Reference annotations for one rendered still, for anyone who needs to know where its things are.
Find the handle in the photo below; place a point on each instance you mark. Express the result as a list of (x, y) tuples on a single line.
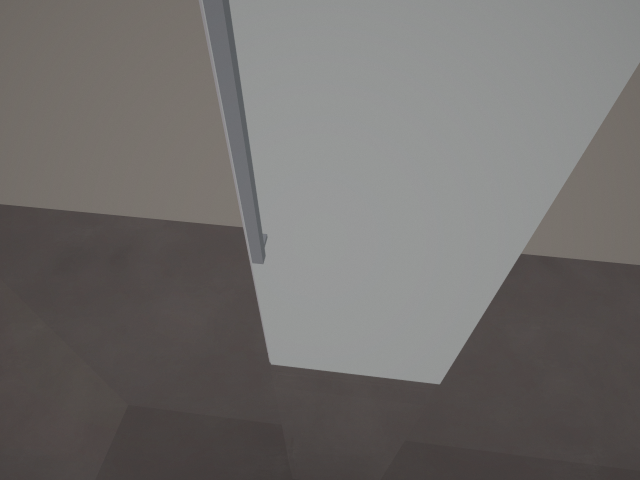
[(219, 22)]

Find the fridge door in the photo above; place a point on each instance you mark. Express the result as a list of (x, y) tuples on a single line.
[(404, 153)]

